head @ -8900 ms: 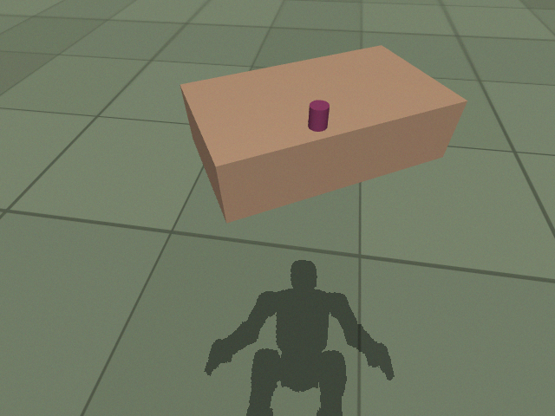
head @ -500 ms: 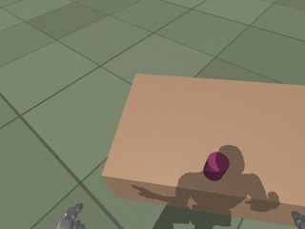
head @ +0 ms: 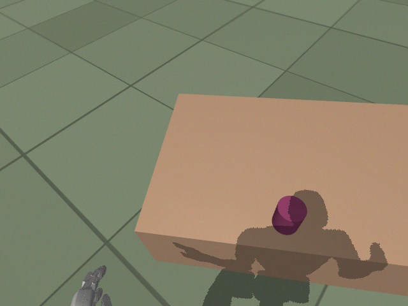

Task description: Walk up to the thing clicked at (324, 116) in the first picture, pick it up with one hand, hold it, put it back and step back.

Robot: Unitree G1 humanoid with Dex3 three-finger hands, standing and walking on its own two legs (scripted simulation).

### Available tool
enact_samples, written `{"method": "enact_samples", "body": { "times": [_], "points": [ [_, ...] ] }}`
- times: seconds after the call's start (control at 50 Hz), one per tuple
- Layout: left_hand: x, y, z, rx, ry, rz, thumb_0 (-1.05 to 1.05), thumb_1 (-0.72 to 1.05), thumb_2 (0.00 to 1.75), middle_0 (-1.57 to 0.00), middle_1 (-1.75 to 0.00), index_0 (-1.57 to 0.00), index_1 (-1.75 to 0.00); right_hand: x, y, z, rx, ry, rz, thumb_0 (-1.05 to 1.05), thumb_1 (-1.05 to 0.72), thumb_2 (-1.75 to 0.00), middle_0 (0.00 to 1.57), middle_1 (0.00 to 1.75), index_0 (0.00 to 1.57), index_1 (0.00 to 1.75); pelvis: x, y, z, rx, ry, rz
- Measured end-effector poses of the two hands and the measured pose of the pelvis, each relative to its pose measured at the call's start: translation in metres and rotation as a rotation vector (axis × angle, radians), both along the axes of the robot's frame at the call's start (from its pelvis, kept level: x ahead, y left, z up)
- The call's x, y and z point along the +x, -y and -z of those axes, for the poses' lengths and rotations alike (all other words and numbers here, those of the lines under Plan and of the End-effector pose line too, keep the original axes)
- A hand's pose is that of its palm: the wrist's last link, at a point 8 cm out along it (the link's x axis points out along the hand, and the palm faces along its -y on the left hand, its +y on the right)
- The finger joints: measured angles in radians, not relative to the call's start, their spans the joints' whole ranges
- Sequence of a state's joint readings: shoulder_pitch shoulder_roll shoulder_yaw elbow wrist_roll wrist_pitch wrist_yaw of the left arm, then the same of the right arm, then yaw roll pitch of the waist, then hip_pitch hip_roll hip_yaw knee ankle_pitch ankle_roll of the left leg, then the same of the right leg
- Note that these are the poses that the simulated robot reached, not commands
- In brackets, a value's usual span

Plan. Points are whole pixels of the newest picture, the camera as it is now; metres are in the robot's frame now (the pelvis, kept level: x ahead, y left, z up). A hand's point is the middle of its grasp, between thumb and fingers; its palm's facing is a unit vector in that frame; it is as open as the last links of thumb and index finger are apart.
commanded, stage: go down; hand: right
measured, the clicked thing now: (288, 215) +0.46 -0.22 -0.31
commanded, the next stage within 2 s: approach in 1.66 s
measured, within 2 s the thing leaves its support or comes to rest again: neither
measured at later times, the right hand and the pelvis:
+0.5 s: hand out of the picture +0.27 -0.37 -0.02, palm faces +0.18 +0.96 -0.20, open 17.4 cm; pelvis -0.02 -0.01 +0.00, yaw +2 degrees
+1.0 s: hand out of the picture +0.33 -0.40 +0.00, palm faces +0.23 +0.96 -0.14, open 17.2 cm; pelvis -0.02 -0.01 -0.01, yaw +2 degrees
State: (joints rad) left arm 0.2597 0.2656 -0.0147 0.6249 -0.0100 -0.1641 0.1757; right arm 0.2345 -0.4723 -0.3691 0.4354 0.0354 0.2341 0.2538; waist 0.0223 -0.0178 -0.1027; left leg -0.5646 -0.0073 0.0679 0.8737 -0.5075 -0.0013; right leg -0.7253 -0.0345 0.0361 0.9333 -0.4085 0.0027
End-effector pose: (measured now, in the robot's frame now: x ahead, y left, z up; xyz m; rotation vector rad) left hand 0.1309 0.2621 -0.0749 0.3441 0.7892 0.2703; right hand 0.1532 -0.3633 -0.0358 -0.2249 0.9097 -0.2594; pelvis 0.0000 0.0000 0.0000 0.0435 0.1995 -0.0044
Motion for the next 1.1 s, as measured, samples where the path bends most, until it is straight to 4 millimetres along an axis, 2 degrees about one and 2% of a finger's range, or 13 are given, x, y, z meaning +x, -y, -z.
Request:
{"method": "enact_samples", "body": {
  "times": [0.06, 0.18, 0.32, 0.46, 0.56, 0.8, 1.1],
  "points": [
    [-0.004, 0.001, 0.0, 0.009, 0.004, 0.008, 0.01, 0.89, 0.9, -0.21, -0.3, -0.2, -0.3, 0.013, 0.011, -0.008, -0.011, 0.068, 0.012, -0.01, 0.55, -0.06, 0.03, 0.05, 0.04, 0.05, -0.005, 0.001, 0.001, 0.002, 0.004, 0.003],
    [-0.016, 0.001, -0.001, 0.026, 0.0, 0.009, 0.01, 0.89, 0.9, -0.21, -0.3, -0.2, -0.31, 0.053, 0.032, -0.027, 0.0, 0.19, 0.007, -0.01, 0.55, -0.05, 0.04, 0.05, 0.04, 0.05, -0.014, 0.004, 0.002, 0.008, 0.003, 0.001],
    [-0.042, -0.003, 0.001, 0.034, -0.056, -0.023, 0.01, 0.9, 0.9, -0.21, -0.31, -0.21, -0.31, 0.085, 0.043, -0.038, 0.049, 0.247, -0.015, -0.01, 0.53, -0.05, 0.05, 0.05, 0.04, 0.05, -0.016, 0.01, 0.0, 0.01, -0.008, -0.017],
    [-0.072, -0.003, 0.008, 0.033, -0.166, -0.04, 0.01, 0.9, 0.9, -0.21, -0.31, -0.2, -0.31, 0.094, 0.054, -0.037, 0.056, 0.286, -0.019, -0.01, 0.5, -0.06, 0.04, 0.05, 0.04, 0.05, -0.017, 0.013, 0.001, 0.01, -0.026, -0.03],
    [-0.083, -0.001, 0.012, 0.032, -0.216, -0.035, 0.01, 0.9, 0.91, -0.21, -0.31, -0.2, -0.31, 0.099, 0.058, -0.038, 0.06, 0.335, -0.015, -0.01, 0.51, -0.07, 0.04, 0.05, 0.04, 0.05, -0.018, 0.014, 0.002, 0.011, -0.035, -0.031],
    [-0.079, -0.008, 0.01, 0.069, -0.234, -0.01, 0.01, 0.9, 0.91, -0.21, -0.31, -0.2, -0.31, 0.128, 0.074, -0.053, 0.061, 0.45, -0.013, -0.02, 0.48, -0.08, 0.04, 0.05, 0.03, 0.05, -0.019, 0.012, 0.006, 0.017, -0.064, -0.028],
    [-0.083, -0.008, 0.015, 0.071, -0.306, 0.014, 0.01, 0.9, 0.91, -0.2, -0.31, -0.2, -0.31, 0.151, 0.086, -0.059, 0.065, 0.524, -0.017, -0.01, 0.44, -0.08, 0.04, 0.05, 0.04, 0.05, -0.016, 0.012, 0.011, 0.022, -0.104, -0.028]
  ]
}}
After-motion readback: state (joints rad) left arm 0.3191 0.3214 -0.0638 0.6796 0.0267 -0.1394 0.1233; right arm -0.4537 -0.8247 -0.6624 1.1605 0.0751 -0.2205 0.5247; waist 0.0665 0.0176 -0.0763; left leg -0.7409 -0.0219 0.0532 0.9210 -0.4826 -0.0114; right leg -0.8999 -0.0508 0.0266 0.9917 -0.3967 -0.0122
